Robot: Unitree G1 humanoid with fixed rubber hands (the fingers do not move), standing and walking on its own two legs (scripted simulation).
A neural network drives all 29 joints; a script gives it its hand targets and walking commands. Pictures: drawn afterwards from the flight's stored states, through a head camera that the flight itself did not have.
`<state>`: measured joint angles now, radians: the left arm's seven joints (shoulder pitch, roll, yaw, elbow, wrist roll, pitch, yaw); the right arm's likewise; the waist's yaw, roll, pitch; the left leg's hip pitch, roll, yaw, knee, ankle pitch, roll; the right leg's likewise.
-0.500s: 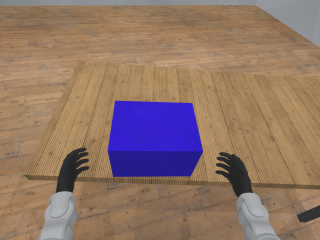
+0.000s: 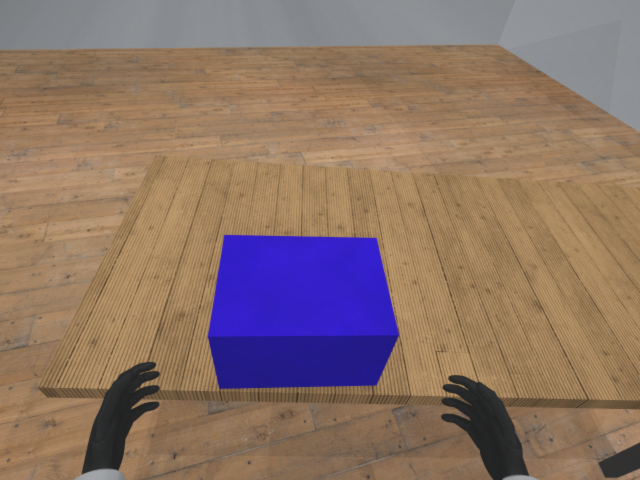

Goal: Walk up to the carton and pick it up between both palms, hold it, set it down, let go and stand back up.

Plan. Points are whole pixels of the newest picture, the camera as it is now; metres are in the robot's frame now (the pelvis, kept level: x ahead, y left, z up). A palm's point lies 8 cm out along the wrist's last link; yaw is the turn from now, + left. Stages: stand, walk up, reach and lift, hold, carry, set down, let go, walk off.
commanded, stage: set down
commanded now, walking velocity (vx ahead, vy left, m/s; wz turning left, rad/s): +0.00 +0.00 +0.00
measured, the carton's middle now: (300, 310) +0.39 +0.05 -0.07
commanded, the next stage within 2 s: let go in 1.98 s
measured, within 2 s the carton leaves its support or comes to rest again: neither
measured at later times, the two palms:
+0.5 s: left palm (112, 456) +0.15 +0.25 -0.03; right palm (502, 465) +0.17 -0.21 -0.03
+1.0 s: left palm (116, 465) +0.15 +0.24 -0.05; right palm out of the picture +0.15 -0.21 -0.04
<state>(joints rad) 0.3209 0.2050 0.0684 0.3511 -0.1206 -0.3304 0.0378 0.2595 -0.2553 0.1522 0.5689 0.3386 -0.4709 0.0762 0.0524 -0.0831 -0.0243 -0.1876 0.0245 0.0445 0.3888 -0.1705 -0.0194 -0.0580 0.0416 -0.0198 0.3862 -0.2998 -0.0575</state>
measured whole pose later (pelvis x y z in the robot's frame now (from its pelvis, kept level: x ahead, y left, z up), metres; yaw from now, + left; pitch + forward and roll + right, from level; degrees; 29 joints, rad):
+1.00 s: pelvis +0.00 +0.01 +0.00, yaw -1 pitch -4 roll +1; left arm 0.31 0.22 0.03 0.39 -0.06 -0.08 0.00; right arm 0.26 -0.19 0.04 0.58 0.13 -0.27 0.04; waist 0.03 -0.05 0.02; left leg -0.14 0.02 0.06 0.36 -0.16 -0.01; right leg -0.01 0.04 -0.01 0.35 -0.28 -0.05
